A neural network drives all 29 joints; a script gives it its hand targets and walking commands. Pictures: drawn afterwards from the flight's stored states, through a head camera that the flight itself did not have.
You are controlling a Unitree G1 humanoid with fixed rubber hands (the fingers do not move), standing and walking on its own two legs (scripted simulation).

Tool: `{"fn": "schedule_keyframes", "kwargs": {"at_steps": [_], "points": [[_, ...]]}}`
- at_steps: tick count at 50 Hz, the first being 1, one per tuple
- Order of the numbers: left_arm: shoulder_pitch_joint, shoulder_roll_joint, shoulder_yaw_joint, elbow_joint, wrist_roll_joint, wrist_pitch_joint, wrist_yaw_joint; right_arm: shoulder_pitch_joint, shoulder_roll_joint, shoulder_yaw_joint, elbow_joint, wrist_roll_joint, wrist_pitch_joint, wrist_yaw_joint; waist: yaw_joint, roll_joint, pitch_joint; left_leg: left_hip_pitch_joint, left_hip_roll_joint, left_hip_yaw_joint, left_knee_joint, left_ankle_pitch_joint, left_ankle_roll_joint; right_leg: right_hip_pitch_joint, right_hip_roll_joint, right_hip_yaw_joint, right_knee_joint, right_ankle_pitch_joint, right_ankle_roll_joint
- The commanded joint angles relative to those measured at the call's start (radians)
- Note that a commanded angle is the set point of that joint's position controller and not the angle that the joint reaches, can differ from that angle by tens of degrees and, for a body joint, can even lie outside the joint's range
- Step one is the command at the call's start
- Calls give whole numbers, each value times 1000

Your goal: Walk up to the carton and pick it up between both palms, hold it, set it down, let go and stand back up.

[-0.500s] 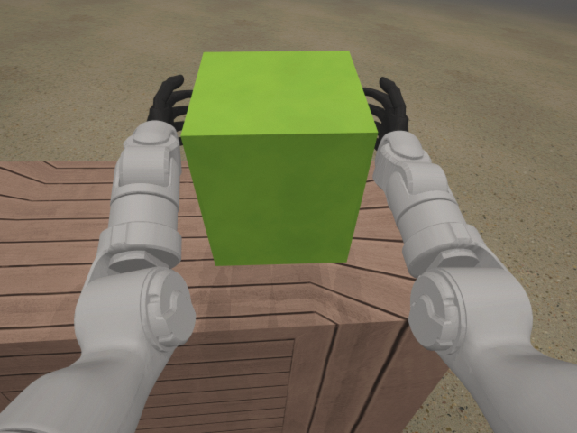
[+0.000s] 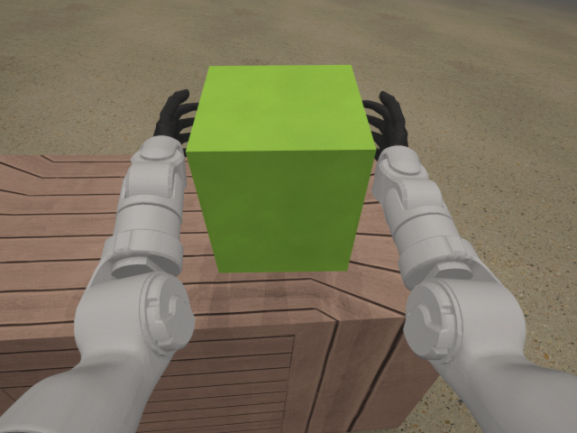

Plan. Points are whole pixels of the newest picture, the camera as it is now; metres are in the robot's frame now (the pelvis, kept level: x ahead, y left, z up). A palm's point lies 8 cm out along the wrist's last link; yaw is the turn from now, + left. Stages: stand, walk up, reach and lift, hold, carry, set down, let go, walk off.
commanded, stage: set down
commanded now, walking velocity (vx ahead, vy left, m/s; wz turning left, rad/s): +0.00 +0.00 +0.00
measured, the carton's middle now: (281, 173) +0.45 -0.02 +0.16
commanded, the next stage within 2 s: none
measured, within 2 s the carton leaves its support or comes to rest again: neither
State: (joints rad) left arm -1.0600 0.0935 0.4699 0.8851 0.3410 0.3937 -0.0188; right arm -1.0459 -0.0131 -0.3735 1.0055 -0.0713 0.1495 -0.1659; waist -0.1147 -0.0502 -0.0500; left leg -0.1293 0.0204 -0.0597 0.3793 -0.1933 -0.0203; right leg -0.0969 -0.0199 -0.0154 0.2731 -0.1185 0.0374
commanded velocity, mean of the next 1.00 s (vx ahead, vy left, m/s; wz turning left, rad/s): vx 0.00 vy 0.00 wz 0.00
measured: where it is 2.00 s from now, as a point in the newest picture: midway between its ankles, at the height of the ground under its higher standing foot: outside the picture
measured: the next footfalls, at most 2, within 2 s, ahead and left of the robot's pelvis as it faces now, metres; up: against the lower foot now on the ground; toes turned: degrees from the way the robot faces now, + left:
none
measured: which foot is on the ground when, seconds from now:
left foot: down 0.00-1.00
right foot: down 0.00-1.00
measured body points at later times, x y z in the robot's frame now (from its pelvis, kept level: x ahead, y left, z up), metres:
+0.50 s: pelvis +0.01 +0.00 +0.00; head -0.03 +0.03 +0.45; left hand +0.46 +0.13 +0.20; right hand +0.42 -0.17 +0.21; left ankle +0.01 +0.13 -0.75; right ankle +0.02 -0.14 -0.75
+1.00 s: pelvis +0.02 +0.00 +0.00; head +0.00 +0.03 +0.45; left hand +0.47 +0.13 +0.17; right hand +0.43 -0.17 +0.18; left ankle +0.01 +0.13 -0.75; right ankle +0.02 -0.14 -0.75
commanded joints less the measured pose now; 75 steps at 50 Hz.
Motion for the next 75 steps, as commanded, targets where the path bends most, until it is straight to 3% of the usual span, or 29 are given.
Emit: {"fn": "schedule_keyframes", "kwargs": {"at_steps": [1, 3, 10, 13, 14, 15, 19, 20, 21, 26, 29, 32, 34, 36, 37, 38, 39, 41, 43, 44, 48, 53, 56, 58, 62, 65, 67, 73, 75], "points": [[-653, -568, -298, -120, -145, -118, -142, -645, 518, 236, -167, 30, -100, 148, -26, 95, -496, 187, -72, 133, -52, 309, -46, 292, 84, -102, 33, 275, 23], [-614, -552, -255, -38, -130, -105, -148, -644, 500, 202, -169, 25, -89, 142, -28, 77, -434, 169, -76, 142, -64, 278, -40, 274, 75, -92, 8, 247, 21], [-645, -551, -263, -120, -132, -134, -149, -644, 566, 270, -232, 28, -102, 140, -15, 63, -509, 96, -92, 153, -56, 274, -35, 379, 68, -79, 62, 392, 36], [-646, -571, -269, -47, -139, -142, -156, -645, 545, 203, -196, 6, -102, 144, -39, 95, -428, 110, -85, 144, -74, 223, -41, 302, 74, -91, 28, 266, 28], [-622, -539, -239, -16, -132, -134, -163, -653, 541, 204, -194, 8, -96, 143, -12, 69, -395, 95, -78, 147, -87, 201, -29, 293, 71, -92, 15, 234, 31], [-623, -561, -247, -41, -129, -129, -161, -626, 540, 183, -169, -3, -93, 146, -34, 84, -376, 107, -81, 145, -89, 210, -35, 273, 79, -98, 15, 225, 27], [-640, -545, -228, -13, -121, -157, -161, -651, 555, 186, -208, -25, -104, 146, -26, 70, -457, 85, -85, 159, -86, 182, -27, 295, 68, -86, 26, 249, 31], [-664, -537, -252, -11, -121, -164, -162, -628, 546, 158, -169, -47, -101, 152, -46, 77, -438, 107, -79, 146, -78, 200, -31, 276, 73, -101, 40, 255, 33], [-644, -517, -229, -30, -114, -166, -162, -644, 553, 176, -191, -49, -104, 152, -17, 54, -440, 81, -74, 156, -86, 204, -25, 288, 72, -95, 41, 275, 37], [-623, -549, -225, -5, -101, -174, -160, -571, 562, 148, -180, -64, -113, 160, -36, 101, -431, 101, -68, 149, -72, 243, -45, 297, 79, -98, 31, 277, 30], [-638, -495, -183, 52, -85, -178, -183, -572, 552, 101, -143, -108, -99, 157, -44, 56, -341, 30, -77, 162, -114, 96, -18, 278, 66, -97, 19, 188, 38], [-632, -519, -182, 46, -83, -191, -178, -609, 581, 91, -175, -113, -114, 165, -19, 87, -394, 56, -76, 166, -99, 144, -26, 279, 68, -100, 24, 220, 33], [-662, -523, -192, 29, -94, -209, -174, -592, 567, 93, -165, -137, -119, 166, -47, 78, -416, 58, -73, 159, -95, 148, -34, 282, 67, -98, 31, 237, 32], [-625, -515, -168, 68, -93, -216, -174, -573, 577, 95, -182, -136, -116, 171, -32, 96, -429, 28, -75, 159, -93, 152, -30, 298, 66, -92, 42, 260, 35], [-640, -552, -237, 10, -121, -235, -172, -587, 616, 129, -206, -130, -139, 167, -55, 77, -506, 48, -79, 161, -69, 224, -39, 314, 63, -95, 65, 364, 39], [-640, -527, -203, 44, -103, -237, -176, -602, 611, 124, -221, -132, -138, 170, -34, 77, -522, 46, -78, 160, -77, 231, -37, 320, 60, -83, 56, 377, 42], [-634, -529, -212, 41, -100, -242, -174, -575, 595, 118, -193, -146, -132, 169, -54, 75, -489, 33, -76, 158, -72, 250, -43, 314, 64, -93, 68, 389, 47], [-623, -539, -211, 25, -96, -242, -176, -536, 608, 119, -175, -136, -126, 170, -40, 110, -479, 59, -76, 157, -76, 273, -44, 317, 62, -87, 56, 373, 41], [-595, -555, -227, 15, -94, -236, -178, -507, 591, 110, -173, -140, -135, 167, -70, 121, -467, 116, -65, 147, -54, 337, -58, 283, 73, -100, 53, 390, 40], [-596, -554, -229, 18, -99, -232, -176, -559, 591, 121, -222, -128, -146, 172, -45, 114, -512, 102, -62, 153, -39, 362, -64, 290, 76, -94, 61, 412, 38], [-514, -512, -138, 120, -58, -226, -198, -508, 604, 109, -217, -146, -112, 165, -30, 55, -405, -28, -88, 169, -104, 190, -23, 378, 41, -63, 57, 441, 55], [-571, -539, -179, 89, -71, -241, -204, -553, 596, 70, -271, -172, -134, 175, -41, 100, -450, 20, -71, 158, -87, 236, -38, 315, 57, -86, 54, 377, 42], [-581, -560, -214, 58, -83, -258, -189, -456, 606, 60, -201, -205, -134, 176, -78, 116, -478, 70, -58, 148, -70, 303, -51, 266, 63, -99, 50, 375, 45], [-605, -559, -222, 36, -95, -278, -182, -534, 612, 87, -269, -190, -159, 189, -44, 122, -534, 73, -57, 148, -46, 342, -57, 275, 66, -94, 63, 397, 42], [-573, -534, -172, 89, -72, -291, -190, -506, 610, 83, -255, -209, -154, 191, -30, 71, -480, -23, -72, 168, -88, 217, -37, 344, 47, -75, 64, 408, 50], [-590, -538, -178, 83, -68, -305, -186, -490, 612, 59, -215, -220, -153, 195, -42, 114, -446, -14, -70, 166, -86, 205, -39, 309, 49, -76, 60, 351, 39], [-512, -527, -141, 135, -41, -294, -199, -450, 612, 56, -221, -235, -146, 190, -34, 74, -402, -54, -70, 178, -114, 158, -26, 337, 39, -70, 53, 361, 51], [-580, -544, -192, 63, -54, -311, -198, -411, 598, 42, -202, -249, -155, 201, -61, 114, -442, 21, -60, 165, -72, 257, -52, 271, 60, -93, 65, 361, 42], [-569, -572, -187, 65, -62, -332, -196, -415, 638, 58, -219, -255, -167, 203, -47, 125, -488, 10, -57, 165, -69, 279, -53, 284, 55, -87, 70, 376, 35]]}}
